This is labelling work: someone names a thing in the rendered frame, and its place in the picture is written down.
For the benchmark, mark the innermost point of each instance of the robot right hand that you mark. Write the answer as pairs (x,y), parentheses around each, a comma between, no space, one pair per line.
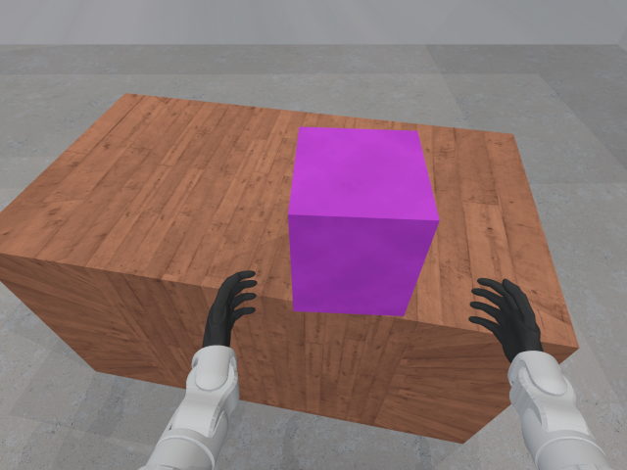
(517,330)

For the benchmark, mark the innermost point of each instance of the robot left hand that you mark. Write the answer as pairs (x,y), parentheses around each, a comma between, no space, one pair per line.
(222,315)

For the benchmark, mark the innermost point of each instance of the pedestal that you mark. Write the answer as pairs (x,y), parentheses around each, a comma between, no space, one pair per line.
(121,244)

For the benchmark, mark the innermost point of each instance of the carton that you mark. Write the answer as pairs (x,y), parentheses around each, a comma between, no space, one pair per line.
(361,217)

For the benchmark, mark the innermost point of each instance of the robot left forearm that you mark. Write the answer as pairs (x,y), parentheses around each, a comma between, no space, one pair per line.
(196,432)

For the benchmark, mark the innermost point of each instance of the robot right forearm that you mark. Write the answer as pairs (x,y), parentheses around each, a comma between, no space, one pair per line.
(554,431)

